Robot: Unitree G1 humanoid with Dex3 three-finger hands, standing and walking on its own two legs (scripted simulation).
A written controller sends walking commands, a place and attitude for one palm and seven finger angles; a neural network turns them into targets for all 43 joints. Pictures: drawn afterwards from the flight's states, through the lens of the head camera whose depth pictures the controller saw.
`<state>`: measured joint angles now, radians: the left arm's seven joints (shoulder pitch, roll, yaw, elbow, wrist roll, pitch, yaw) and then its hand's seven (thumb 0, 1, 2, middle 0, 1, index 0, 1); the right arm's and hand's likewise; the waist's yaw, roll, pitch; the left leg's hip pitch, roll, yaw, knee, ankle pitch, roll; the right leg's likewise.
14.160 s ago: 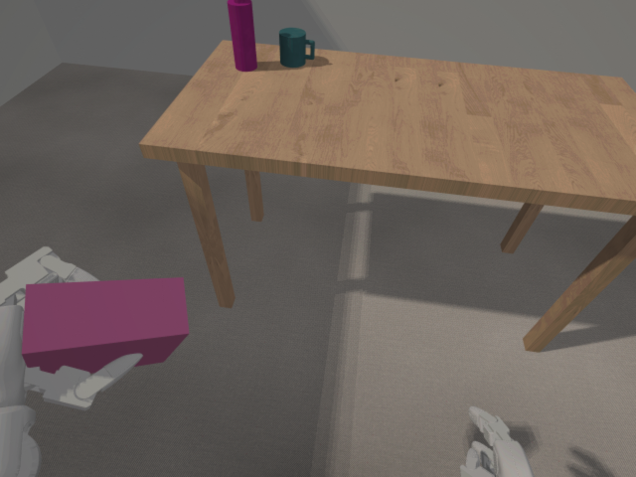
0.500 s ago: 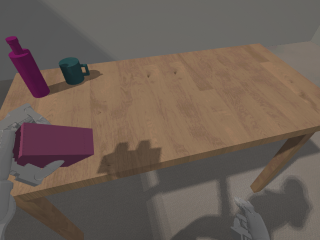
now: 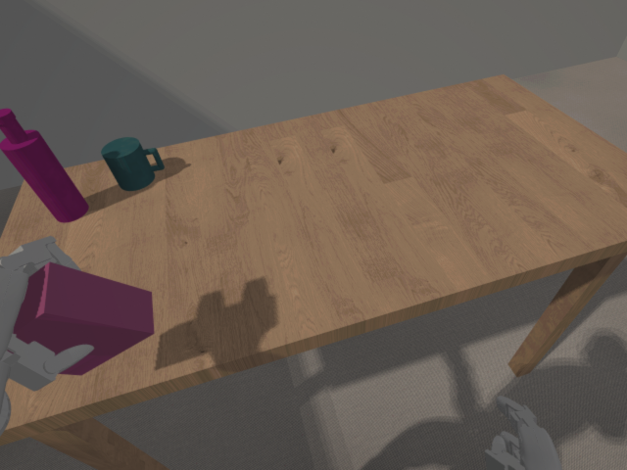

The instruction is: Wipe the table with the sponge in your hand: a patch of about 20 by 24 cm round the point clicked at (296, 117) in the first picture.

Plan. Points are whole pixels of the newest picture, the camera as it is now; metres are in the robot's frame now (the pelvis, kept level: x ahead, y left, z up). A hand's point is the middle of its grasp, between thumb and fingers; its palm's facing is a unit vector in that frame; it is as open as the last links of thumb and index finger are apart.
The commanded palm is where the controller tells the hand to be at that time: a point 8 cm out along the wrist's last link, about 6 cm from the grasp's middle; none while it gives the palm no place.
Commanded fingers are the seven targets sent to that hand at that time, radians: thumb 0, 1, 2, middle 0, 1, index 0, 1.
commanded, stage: turn the palm down, sponge in hand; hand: left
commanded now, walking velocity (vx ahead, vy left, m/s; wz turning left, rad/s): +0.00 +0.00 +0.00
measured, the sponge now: (84, 328) +0.22 +0.29 +0.12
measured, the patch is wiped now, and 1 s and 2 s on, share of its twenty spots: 0.00 0.00 0.00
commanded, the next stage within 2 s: move the sponge above the wiping area in 1.24 s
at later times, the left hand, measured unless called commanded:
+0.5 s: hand (33, 317) +0.21 +0.32 +0.15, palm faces +0.15 -0.26 -0.96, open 9.3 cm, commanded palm +0.17 +0.32 +0.23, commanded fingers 0.00 0.10 1.30 -1.20 -1.60 -1.20 -1.60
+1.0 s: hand (60, 316) +0.21 +0.29 +0.15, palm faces +0.08 -0.07 -0.99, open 9.3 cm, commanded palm +0.18 +0.30 +0.23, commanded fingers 0.00 0.10 1.30 -1.20 -1.60 -1.20 -1.60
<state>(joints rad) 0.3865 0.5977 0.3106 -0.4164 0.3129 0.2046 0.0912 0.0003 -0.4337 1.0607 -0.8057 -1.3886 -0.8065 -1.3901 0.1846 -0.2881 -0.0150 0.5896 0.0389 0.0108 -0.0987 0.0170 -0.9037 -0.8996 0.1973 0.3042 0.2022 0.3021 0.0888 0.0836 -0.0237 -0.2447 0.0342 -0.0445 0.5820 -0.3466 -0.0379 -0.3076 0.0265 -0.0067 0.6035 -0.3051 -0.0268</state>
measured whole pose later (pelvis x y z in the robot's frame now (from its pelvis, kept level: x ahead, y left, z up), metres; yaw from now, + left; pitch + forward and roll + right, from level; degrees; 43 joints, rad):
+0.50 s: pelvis -0.01 +0.04 +0.01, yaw +0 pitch -2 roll +0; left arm 0.20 0.58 0.06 -0.44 0.65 0.45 -0.06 0.00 -0.43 1.06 -0.80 -1.39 -0.81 -1.39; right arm 0.05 -0.26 0.07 0.58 0.04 0.04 -0.09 0.02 -0.90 -0.90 0.20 0.30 0.20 0.30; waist 0.12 0.10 0.01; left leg -0.14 -0.02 -0.03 0.45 -0.26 0.01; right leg -0.19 -0.03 0.01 0.44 -0.21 0.02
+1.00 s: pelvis -0.01 +0.02 +0.02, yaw +0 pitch -3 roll +0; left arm 0.16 0.58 -0.03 -0.37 0.83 0.41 -0.07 0.00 -0.43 1.06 -0.81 -1.39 -0.81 -1.39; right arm 0.01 -0.28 0.05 0.63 0.03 0.06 -0.07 0.02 -0.90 -0.90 0.20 0.30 0.20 0.30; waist 0.14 0.11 0.02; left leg -0.11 0.00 -0.03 0.39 -0.23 -0.01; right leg -0.17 -0.01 0.00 0.42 -0.20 0.00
